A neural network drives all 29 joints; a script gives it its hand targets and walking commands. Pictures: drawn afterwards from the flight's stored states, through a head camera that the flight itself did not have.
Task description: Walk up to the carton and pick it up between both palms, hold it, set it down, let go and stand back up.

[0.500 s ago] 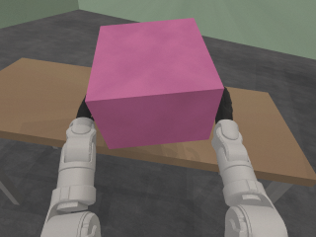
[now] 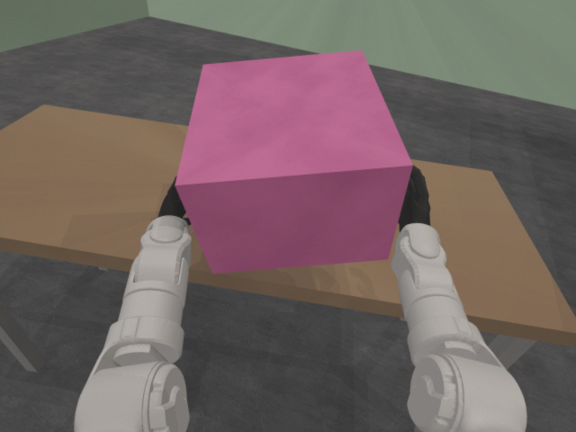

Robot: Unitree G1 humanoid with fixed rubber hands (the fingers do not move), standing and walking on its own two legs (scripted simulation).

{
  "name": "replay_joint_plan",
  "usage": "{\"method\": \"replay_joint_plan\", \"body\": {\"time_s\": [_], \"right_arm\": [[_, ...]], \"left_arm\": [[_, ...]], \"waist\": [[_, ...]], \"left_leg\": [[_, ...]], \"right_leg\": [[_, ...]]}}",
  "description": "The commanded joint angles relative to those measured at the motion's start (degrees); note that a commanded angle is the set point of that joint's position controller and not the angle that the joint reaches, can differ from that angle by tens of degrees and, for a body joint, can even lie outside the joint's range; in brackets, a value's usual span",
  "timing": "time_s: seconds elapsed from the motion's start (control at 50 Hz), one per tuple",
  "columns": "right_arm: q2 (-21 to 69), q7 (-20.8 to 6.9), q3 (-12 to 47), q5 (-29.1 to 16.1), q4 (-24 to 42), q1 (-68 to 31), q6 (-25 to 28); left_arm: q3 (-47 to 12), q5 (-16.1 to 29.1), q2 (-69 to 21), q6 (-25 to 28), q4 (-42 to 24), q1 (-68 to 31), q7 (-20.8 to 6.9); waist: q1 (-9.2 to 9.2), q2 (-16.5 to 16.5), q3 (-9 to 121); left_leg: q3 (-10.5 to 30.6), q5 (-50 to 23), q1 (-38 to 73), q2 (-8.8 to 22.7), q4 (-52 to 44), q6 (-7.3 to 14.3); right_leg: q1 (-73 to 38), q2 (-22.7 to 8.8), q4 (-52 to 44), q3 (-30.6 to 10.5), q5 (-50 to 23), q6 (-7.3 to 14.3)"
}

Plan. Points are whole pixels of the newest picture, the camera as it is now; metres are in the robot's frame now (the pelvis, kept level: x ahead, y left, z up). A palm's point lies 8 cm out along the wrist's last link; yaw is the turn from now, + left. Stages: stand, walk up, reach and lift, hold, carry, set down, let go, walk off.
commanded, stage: set down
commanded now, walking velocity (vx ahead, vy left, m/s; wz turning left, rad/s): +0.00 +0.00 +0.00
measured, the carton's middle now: (290, 156) +0.48 +0.00 +0.19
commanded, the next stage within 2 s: none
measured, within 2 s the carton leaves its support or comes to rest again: neither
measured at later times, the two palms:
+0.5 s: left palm (182, 220) +0.41 +0.16 +0.11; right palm (407, 219) +0.41 -0.18 +0.14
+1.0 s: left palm (190, 220) +0.43 +0.15 +0.09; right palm (407, 224) +0.42 -0.19 +0.12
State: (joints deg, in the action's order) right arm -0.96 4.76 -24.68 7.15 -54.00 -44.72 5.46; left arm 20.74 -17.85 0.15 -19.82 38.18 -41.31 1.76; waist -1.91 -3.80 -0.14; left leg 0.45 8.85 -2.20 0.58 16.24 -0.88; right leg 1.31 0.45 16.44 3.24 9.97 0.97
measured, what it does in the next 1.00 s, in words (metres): stands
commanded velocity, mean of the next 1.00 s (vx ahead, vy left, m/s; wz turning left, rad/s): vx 0.00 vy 0.00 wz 0.00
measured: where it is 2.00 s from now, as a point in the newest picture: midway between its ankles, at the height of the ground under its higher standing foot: outside the picture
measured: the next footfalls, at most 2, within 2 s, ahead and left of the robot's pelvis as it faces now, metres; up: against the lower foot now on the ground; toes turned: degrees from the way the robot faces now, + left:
none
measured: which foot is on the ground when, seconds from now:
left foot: down 0.00-1.00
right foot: down 0.00-1.00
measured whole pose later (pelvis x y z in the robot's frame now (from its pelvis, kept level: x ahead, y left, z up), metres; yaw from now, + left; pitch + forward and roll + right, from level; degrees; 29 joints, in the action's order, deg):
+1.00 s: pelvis +0.02 +0.00 +0.00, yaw -1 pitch +6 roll +0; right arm -0.7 1.2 -34.0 14.9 -59.2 -47.7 8.0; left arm 21.1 -12.7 3.7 -9.3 55.6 -47.1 3.3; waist -2.4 -2.8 6.5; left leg -0.5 9.5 -14.1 0.8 17.8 -1.2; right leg 14.0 0.6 18.9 2.5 10.7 1.1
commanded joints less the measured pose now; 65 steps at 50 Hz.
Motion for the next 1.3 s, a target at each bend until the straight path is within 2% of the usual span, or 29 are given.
{"method": "replay_joint_plan", "body": {"time_s": [0.0, 0.32, 0.64, 0.92, 1.28], "right_arm": [[24.4, -10.3, 16.4, 2.5, 7.6, -42.3, 3.4], [24.8, -11.2, 15.2, 3.4, 4.2, -42.7, 5.0], [25.2, -12.4, 10.6, 7.0, 2.1, -43.0, 4.2], [25.1, -13.7, 7.8, 9.6, -0.7, -44.6, 5.4], [25.5, -14.8, 5.0, 11.7, -6.2, -46.6, 6.2]], "left_arm": [[-16.8, 4.3, -26.3, 8.1, -10.8, -49.1, -9.1], [-20.0, 7.3, -27.8, 12.3, -9.2, -54.2, -6.7], [-14.0, 5.8, -24.6, 14.1, -1.9, -54.7, -6.8], [-13.6, 7.5, -24.2, 17.7, 2.9, -58.7, -5.6], [-11.6, 8.8, -22.7, 22.2, 11.6, -62.5, -5.4]], "waist": [[0.97, 2.9, 28.9], [-0.74, 5.2, 38.0], [0.15, 4.0, 37.7], [-0.48, 4.7, 43.9], [-0.68, 4.8, 48.9]], "left_leg": [[-6.2, -12.1, 2.5, -1.9, -1.0, -1.1], [-4.9, -22.8, 6.4, -1.1, 3.2, -3.5], [-5.7, -18.4, 0.3, -1.1, 1.7, -2.3], [-5.4, -20.8, 0.5, -0.5, 3.4, -2.9], [-5.8, -21.0, -3.9, -0.2, 4.3, -2.4]], "right_leg": [[-13.2, -0.2, 1.6, 3.4, -22.9, -4.8], [-8.0, 0.6, 3.3, 3.8, -30.1, -4.2], [-10.0, -0.4, 5.0, 2.9, -33.6, -5.0], [-4.4, -0.4, 5.8, 3.3, -34.5, -4.6], [-0.8, -1.0, 7.6, 2.8, -38.0, -4.7]]}}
